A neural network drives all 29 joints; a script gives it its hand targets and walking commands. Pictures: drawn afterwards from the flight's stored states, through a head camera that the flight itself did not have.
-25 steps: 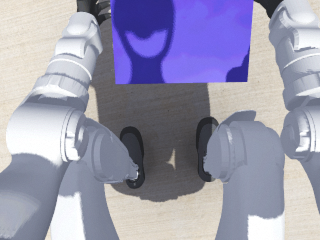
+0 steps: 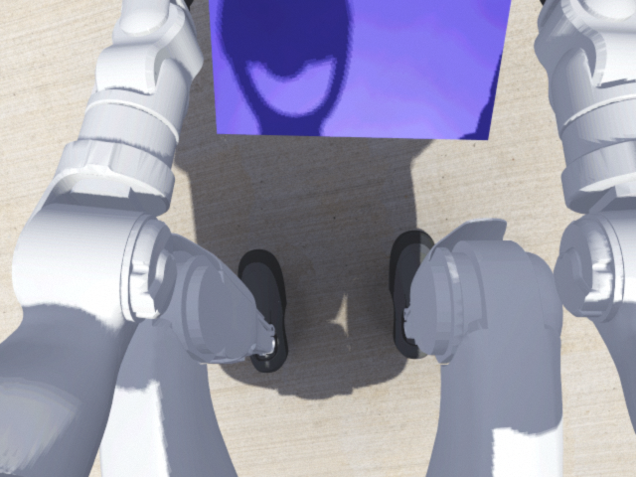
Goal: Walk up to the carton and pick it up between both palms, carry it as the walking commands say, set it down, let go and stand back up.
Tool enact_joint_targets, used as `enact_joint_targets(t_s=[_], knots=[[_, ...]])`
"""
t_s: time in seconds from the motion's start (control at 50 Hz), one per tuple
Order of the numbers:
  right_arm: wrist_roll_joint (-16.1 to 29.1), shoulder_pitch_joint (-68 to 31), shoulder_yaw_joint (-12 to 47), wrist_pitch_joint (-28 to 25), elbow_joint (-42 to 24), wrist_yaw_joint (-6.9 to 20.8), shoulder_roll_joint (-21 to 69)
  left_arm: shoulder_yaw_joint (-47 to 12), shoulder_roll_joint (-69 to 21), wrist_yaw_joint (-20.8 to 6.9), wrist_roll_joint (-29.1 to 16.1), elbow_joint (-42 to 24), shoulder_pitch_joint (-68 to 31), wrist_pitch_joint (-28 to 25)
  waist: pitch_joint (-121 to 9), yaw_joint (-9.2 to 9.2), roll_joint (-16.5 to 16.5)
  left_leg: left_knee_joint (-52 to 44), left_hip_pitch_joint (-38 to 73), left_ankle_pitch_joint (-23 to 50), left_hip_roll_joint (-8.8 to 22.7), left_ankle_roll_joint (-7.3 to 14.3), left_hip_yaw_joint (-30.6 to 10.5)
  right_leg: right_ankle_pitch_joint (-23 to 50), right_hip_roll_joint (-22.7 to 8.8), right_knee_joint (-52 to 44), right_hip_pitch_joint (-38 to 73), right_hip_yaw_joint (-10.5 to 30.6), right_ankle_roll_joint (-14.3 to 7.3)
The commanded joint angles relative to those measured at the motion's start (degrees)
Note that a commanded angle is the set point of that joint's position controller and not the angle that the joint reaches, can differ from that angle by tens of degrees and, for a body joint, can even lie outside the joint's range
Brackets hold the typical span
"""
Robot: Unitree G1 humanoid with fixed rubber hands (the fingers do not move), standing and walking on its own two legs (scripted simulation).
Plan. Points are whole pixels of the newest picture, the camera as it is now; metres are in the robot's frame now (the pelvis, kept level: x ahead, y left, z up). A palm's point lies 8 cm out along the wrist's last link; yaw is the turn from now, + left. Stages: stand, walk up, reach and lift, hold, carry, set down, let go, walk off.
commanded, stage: reach and lift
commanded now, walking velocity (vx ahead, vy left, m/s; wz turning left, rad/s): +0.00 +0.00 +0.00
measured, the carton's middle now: (351, 20) +0.55 -0.06 -0.24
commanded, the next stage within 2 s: none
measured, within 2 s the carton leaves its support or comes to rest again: neither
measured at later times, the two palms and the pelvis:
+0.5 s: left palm out of the picture +0.57 +0.10 -0.08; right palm out of the picture +0.53 -0.23 -0.11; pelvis -0.01 +0.00 +0.02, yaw +0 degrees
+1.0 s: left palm (118, 28) +0.51 +0.11 -0.06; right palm out of the picture +0.51 -0.22 -0.04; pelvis -0.04 +0.00 +0.05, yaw -2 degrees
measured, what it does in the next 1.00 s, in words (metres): rises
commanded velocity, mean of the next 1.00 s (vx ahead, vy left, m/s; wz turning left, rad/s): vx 0.00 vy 0.00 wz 0.00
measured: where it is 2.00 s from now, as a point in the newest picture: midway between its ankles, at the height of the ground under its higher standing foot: (338, 322)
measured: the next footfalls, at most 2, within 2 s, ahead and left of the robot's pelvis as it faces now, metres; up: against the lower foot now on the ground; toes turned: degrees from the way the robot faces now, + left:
none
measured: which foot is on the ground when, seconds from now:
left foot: down 0.00-1.00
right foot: down 0.00-1.00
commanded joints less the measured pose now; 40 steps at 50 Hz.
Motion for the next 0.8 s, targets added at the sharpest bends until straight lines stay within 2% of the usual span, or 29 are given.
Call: enact_joint_targets(t_s=[0.0,0.02,0.04,0.06,0.1,0.14,0.16,0.22,0.24,0.26,0.28,0.3,0.32,0.34,0.36,0.38,0.4,0.44,0.48,0.52,0.54,0.6,0.62,0.66,0.68,0.7,0.72,0.74,0.78], knots=[[2.2,-28.6,24.4,3.4,-22.2,13.9,58.7,-15.4,-50.7,-15.7,0.6,-18.5,-21.8,1.7,-107.6,5.60,-12.1,-12.3,33.3,21.1,-11.5,0.5,-1.1,23.7,5.5,-12.0,50.8,-8.0,2.3],[2.1,-29.7,24.8,3.5,-24.4,13.8,59.3,-16.1,-51.3,-15.8,-0.6,-21.4,-24.3,1.7,-111.0,5.03,-13.1,-12.1,32.4,21.6,-11.6,0.4,-0.8,25.7,5.6,-12.1,52.7,-8.0,2.1],[3.5,-30.9,26.3,3.6,-29.7,13.6,60.1,-17.9,-51.5,-15.3,-1.8,-28.7,-27.6,1.5,-122.3,5.15,-12.6,-12.0,37.3,24.9,-12.0,0.3,-0.2,29.9,6.1,-11.4,59.0,-7.9,2.1],[4.2,-32.9,26.7,3.7,-33.2,13.1,58.1,-19.4,-51.2,-14.9,-2.8,-32.2,-29.2,1.9,-128.2,3.91,-11.6,-11.7,39.9,27.0,-12.2,0.0,-0.4,32.2,6.1,-11.1,61.5,-8.0,1.9],[4.9,-34.8,27.7,3.7,-38.8,12.4,58.8,-19.4,-52.2,-14.1,-3.1,-35.5,-29.0,2.3,-135.8,4.13,-12.1,-11.6,43.6,29.8,-12.8,0.2,-0.2,34.6,6.4,-10.9,64.1,-8.0,1.9],[3.5,-32.9,26.6,5.0,-34.9,12.5,58.6,-18.0,-52.6,-14.4,-1.9,-31.6,-27.1,3.5,-130.3,3.81,-13.0,-13.2,40.5,26.3,-12.7,0.3,-0.4,30.8,6.0,-11.9,61.6,-8.7,2.2],[2.5,-32.6,25.8,5.3,-32.7,12.9,59.3,-14.9,-54.2,-15.2,0.8,-24.6,-21.4,4.5,-123.5,5.38,-13.1,-14.2,37.1,22.6,-12.5,0.6,-0.1,26.6,6.0,-13.2,58.3,-8.6,2.4],[-1.1,-26.8,22.7,7.9,-22.5,15.2,62.3,-10.7,-54.5,-17.7,5.5,-16.3,-17.3,6.8,-108.7,6.59,-13.7,-16.0,30.1,14.8,-11.3,0.8,-0.1,16.8,5.6,-15.5,49.2,-8.8,2.6],[-1.5,-24.9,21.8,8.4,-21.4,15.8,64.0,-9.6,-55.4,-18.8,6.7,-15.7,-16.8,7.2,-107.4,8.19,-11.8,-15.9,26.3,13.1,-10.9,0.8,0.7,16.2,5.8,-16.1,49.3,-7.3,2.1],[-0.9,-26.7,22.2,8.5,-24.9,16.2,65.8,-9.1,-55.8,-19.4,6.9,-19.4,-17.9,7.2,-113.6,8.07,-12.3,-15.7,29.0,13.9,-11.0,1.3,0.9,16.7,6.1,-16.2,52.3,-6.9,2.3],[-1.4,-26.0,21.1,8.5,-24.6,16.6,66.4,-10.2,-57.2,-19.7,5.4,-24.0,-21.2,6.6,-115.6,7.03,-11.9,-15.5,28.6,14.9,-11.4,0.9,0.8,18.8,6.3,-15.3,51.7,-7.8,1.8],[0.1,-28.4,22.5,8.6,-29.7,16.7,67.3,-12.9,-58.0,-19.4,3.5,-31.1,-25.4,6.3,-126.2,6.79,-10.5,-15.1,35.3,20.0,-11.6,0.9,0.8,23.0,6.6,-14.5,55.9,-7.7,1.7],[0.4,-28.5,22.1,8.7,-32.3,16.7,66.2,-17.7,-59.1,-18.8,-0.2,-39.8,-32.3,5.7,-135.0,4.13,-8.0,-14.7,39.1,23.8,-12.2,0.1,0.5,27.0,6.9,-13.0,57.6,-8.3,0.9],[1.0,-29.8,22.1,8.7,-33.9,16.3,65.7,-19.0,-59.3,-18.3,-2.1,-42.5,-35.1,5.5,-137.7,1.87,-7.0,-14.2,41.5,26.1,-12.4,-0.1,0.4,28.6,6.6,-13.2,58.7,-8.2,0.6],[1.5,-30.6,22.3,8.9,-34.9,16.1,66.4,-20.5,-60.1,-17.7,-3.7,-44.6,-37.1,5.4,-142.0,1.25,-6.6,-14.7,44.3,27.6,-12.7,-0.3,0.1,29.6,6.8,-12.6,59.6,-8.7,0.6],[0.9,-30.2,21.4,9.0,-35.9,15.8,66.0,-20.8,-60.4,-17.3,-3.9,-45.2,-37.0,5.8,-144.9,-0.66,-6.4,-15.3,47.5,28.7,-13.0,-0.4,-0.5,29.7,6.9,-13.0,59.9,-9.7,0.7],[0.5,-30.0,21.3,9.4,-36.2,15.6,66.2,-20.5,-60.0,-17.2,-4.1,-44.2,-36.8,6.3,-144.0,-0.90,-8.6,-15.2,45.0,27.3,-12.9,-0.3,-0.1,29.7,6.8,-13.7,61.6,-9.1,0.8],[-0.5,-29.0,21.1,9.4,-35.7,15.8,65.8,-18.8,-61.5,-18.1,-0.9,-34.5,-27.6,8.5,-138.3,0.71,-9.6,-16.5,43.6,25.4,-12.6,-0.3,-0.2,27.1,6.8,-14.6,59.9,-10.0,1.4],[-1.5,-29.8,21.3,9.2,-33.9,16.8,65.5,-13.9,-63.4,-19.6,4.6,-20.7,-16.9,11.0,-128.8,4.22,-10.3,-18.1,38.5,19.4,-12.0,0.3,-0.2,20.7,6.8,-16.7,54.6,-10.1,1.5],[-0.9,-32.7,22.0,9.2,-35.8,17.6,65.8,-10.5,-66.8,-21.2,8.5,-14.9,-10.4,12.9,-129.5,6.29,-9.1,-19.2,37.6,17.9,-11.6,1.0,-0.4,18.5,6.7,-18.2,53.3,-9.8,1.4],[0.3,-35.6,23.3,9.0,-40.0,17.7,65.6,-11.3,-67.7,-21.5,8.5,-17.8,-10.6,13.1,-135.7,6.76,-9.1,-19.0,40.0,19.8,-11.9,1.1,-0.5,19.9,7.0,-18.0,55.0,-10.1,1.7],[3.3,-39.0,26.2,9.4,-45.8,17.1,65.9,-18.5,-67.7,-20.5,3.2,-35.6,-23.7,11.8,-153.1,4.09,-7.8,-17.8,46.2,26.1,-12.4,0.4,-0.7,27.9,7.1,-16.8,63.8,-9.0,1.6],[4.4,-39.8,26.9,9.7,-48.8,16.5,65.7,-20.7,-68.0,-19.6,0.5,-42.4,-28.0,11.4,-161.2,2.28,-7.6,-17.4,49.1,27.6,-12.9,0.1,-0.4,30.3,7.3,-16.5,69.2,-8.9,1.5],[2.1,-35.9,25.3,11.5,-42.4,15.9,65.6,-20.5,-64.7,-19.1,-0.6,-43.2,-31.9,11.5,-155.7,0.23,-10.2,-18.5,47.7,25.0,-12.6,-0.1,-0.8,27.3,6.8,-17.1,67.3,-9.4,1.9],[1.0,-31.9,24.1,12.5,-37.2,15.8,68.3,-19.6,-62.5,-19.0,0.5,-43.7,-33.1,11.4,-151.7,1.97,-10.0,-19.1,44.9,21.7,-12.2,-0.1,0.0,24.3,6.6,-18.4,67.1,-8.4,1.9],[-0.1,-31.5,23.3,12.9,-36.0,16.0,69.4,-19.2,-62.2,-19.4,1.1,-41.9,-32.4,12.0,-148.7,1.89,-12.6,-20.3,44.5,19.6,-11.9,0.2,-0.4,22.1,6.8,-19.3,65.4,-9.1,2.0],[-1.5,-29.5,21.6,13.4,-33.7,16.2,69.5,-18.7,-61.9,-19.9,1.8,-39.6,-31.3,12.5,-143.7,1.25,-12.9,-20.9,40.9,16.7,-11.5,0.5,-0.4,20.6,6.8,-20.3,64.2,-8.7,1.7],[-1.8,-28.2,21.9,13.8,-30.5,16.3,72.2,-16.6,-60.7,-20.7,3.7,-35.5,-28.5,12.7,-137.7,4.01,-13.9,-21.7,37.3,13.2,-10.9,0.9,-0.1,16.6,6.5,-21.6,62.9,-7.9,2.3],[-1.6,-28.7,22.1,14.2,-32.1,16.3,76.3,-15.1,-60.3,-22.1,5.3,-33.7,-27.5,13.1,-137.4,6.58,-14.5,-22.4,33.4,9.9,-11.1,1.8,1.5,14.8,7.0,-23.9,66.9,-6.0,2.5]])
